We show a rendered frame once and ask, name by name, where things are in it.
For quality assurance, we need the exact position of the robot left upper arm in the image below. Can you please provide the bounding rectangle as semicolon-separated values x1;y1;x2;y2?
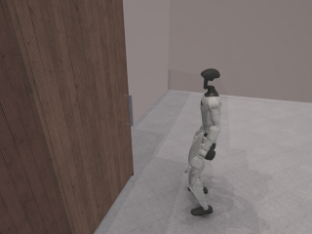
207;97;221;133

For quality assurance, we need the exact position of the robot thigh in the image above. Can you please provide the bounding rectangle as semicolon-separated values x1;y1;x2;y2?
188;145;215;188
188;133;203;165

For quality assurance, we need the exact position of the wardrobe door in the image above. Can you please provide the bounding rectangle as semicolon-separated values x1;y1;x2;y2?
0;0;69;234
2;0;133;234

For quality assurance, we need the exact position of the robot left thigh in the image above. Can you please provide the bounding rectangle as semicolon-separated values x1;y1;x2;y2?
188;145;215;188

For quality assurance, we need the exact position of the handle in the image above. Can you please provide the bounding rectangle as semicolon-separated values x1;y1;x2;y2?
124;95;134;127

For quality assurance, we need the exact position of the right robot hand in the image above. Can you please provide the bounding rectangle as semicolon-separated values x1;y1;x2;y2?
192;129;204;141

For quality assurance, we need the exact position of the left robot hand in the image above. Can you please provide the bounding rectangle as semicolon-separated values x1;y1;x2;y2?
184;156;203;177

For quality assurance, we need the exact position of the robot left forearm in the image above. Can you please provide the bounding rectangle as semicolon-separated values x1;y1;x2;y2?
196;127;219;160

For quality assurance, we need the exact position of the robot right thigh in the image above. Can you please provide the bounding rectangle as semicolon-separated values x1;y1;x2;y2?
188;133;203;165

